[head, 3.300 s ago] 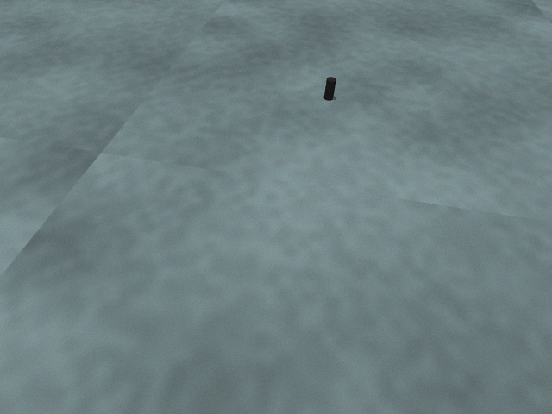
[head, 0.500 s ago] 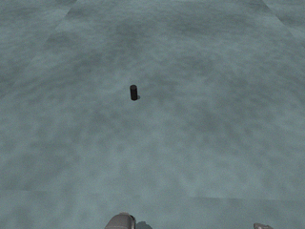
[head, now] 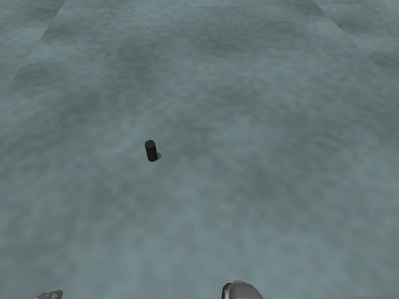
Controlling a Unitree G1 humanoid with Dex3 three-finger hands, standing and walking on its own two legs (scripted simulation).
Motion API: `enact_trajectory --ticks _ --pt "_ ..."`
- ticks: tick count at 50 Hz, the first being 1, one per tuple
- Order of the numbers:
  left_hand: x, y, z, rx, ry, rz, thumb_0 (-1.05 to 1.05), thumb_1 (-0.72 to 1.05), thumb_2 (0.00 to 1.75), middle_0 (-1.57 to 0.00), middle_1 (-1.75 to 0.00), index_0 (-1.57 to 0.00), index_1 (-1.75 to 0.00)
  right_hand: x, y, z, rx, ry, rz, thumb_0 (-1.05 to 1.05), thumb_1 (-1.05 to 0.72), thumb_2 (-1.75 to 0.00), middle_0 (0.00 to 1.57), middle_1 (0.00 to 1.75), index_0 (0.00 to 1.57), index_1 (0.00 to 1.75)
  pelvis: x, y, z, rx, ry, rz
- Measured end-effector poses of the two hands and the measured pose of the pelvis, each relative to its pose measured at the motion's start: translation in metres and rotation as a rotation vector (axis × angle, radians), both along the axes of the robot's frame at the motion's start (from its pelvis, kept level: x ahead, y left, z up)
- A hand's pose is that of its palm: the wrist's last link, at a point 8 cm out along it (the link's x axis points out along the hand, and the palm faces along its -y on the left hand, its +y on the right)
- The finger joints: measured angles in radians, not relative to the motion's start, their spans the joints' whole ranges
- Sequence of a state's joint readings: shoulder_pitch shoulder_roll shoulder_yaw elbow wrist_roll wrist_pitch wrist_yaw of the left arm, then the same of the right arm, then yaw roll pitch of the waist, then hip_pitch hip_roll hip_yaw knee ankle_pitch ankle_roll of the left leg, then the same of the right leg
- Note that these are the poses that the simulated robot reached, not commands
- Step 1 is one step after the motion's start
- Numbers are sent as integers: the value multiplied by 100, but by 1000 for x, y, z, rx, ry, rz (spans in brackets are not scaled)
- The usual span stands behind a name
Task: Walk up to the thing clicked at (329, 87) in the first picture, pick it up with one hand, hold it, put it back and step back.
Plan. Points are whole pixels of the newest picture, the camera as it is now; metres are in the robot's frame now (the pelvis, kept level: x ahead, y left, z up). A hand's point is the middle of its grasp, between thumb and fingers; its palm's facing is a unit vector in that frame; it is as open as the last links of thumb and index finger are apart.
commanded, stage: walk up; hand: left
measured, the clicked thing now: (151, 151) +1.02 +0.27 -0.70
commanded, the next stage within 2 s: none
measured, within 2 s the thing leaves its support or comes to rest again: neither
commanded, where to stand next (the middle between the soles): +0.75 +0.06 m, yaw -1 degrees
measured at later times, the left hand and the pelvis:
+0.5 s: hand (73, 271) +0.21 +0.27 -0.13, palm faces +0.04 -0.92 -0.40, open 7.4 cm; pelvis +0.19 -0.01 +0.00, yaw +2 degrees
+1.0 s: hand (81, 187) +0.43 +0.32 -0.14, palm faces -0.04 -0.94 -0.34, open 7.4 cm; pelvis +0.37 +0.05 +0.01, yaw +1 degrees
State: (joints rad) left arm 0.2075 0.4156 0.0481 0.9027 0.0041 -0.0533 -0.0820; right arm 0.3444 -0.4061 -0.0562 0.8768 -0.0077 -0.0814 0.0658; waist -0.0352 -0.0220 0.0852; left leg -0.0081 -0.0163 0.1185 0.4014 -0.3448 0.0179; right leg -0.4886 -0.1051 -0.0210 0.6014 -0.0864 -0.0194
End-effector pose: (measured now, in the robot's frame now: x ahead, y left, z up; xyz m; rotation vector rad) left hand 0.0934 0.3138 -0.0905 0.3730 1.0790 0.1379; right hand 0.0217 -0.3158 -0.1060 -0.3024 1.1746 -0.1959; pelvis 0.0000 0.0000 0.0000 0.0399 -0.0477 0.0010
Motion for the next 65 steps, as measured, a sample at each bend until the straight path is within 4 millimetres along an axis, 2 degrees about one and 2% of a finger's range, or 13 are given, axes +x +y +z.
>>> enact_trajectory --ticks 4,7,14,19,23,28,32,38,44,51,57,60,65 --pt "53 -18 -1 33 -25 -3 1 90 90 -20 -30 -20 -30 28 -19 -27 15 48 -22 1 -90 -90 20 30 20 30 43 -16 -13 -17 5 -2" --pt "78 -31 6 39 -72 5 1 90 90 -20 -30 -20 -30 59 -22 -33 35 71 3 1 -91 -90 20 30 20 30 66 -27 -12 -16 -6 11" --pt "86 -37 24 51 -28 63 1 90 90 -21 -30 -20 -30 149 -26 -15 52 -14 52 1 -91 -90 20 30 20 30 114 -32 8 -7 -16 -2" --pt "89 -25 22 55 25 98 1 90 90 -21 -30 -21 -30 197 -26 -4 33 -34 67 1 -91 -90 20 30 20 30 148 -26 10 -41 -15 14" --pt "99 -8 12 46 49 132 1 90 90 -21 -30 -21 -30 233 -17 2 9 -10 102 1 -91 -90 20 30 20 30 177 -16 7 -63 -8 31" --pt "121 21 -13 22 87 166 1 90 90 -21 -30 -20 -30 290 7 8 -26 -12 142 1 -91 -90 20 30 20 30 220 6 -4 -92 4 49" --pt "151 41 -35 0 137 168 1 90 90 -20 -30 -20 -30 335 32 14 -59 -75 156 1 -91 -90 20 30 20 30 252 29 -11 -52 1 39" --pt "218 50 -28 -42 116 115 1 90 90 -20 -30 -20 -30 361 57 32 -61 -107 106 1 -91 -90 20 30 20 30 292 49 4 -72 -7 42" --pt "276 59 -18 -39 79 93 1 90 90 -20 -30 -20 -30 374 65 30 -53 -67 74 1 -90 -90 20 30 20 30 332 57 8 -50 -14 32" --pt "346 52 -8 -11 75 51 1 90 90 -20 -30 -20 -30 394 57 9 -18 -10 31 1 -90 -90 20 30 20 30 381 53 4 -19 -3 15" --pt "412 33 -4 36 12 21 1 90 90 -20 -30 -20 -30 430 42 -24 19 34 10 1 -90 -90 20 30 20 30 426 37 -11 -40 -4 10" --pt "431 26 5 40 -35 31 1 90 90 -20 -30 -20 -30 455 43 -25 38 43 38 1 -91 -90 20 30 20 30 442 31 -7 -14 -13 4" --pt "439 26 18 48 -25 56 1 90 90 -21 -30 -20 -30 503 41 -13 44 -11 62 1 -91 -90 20 30 20 30 467 33 5 -9 -18 -3"
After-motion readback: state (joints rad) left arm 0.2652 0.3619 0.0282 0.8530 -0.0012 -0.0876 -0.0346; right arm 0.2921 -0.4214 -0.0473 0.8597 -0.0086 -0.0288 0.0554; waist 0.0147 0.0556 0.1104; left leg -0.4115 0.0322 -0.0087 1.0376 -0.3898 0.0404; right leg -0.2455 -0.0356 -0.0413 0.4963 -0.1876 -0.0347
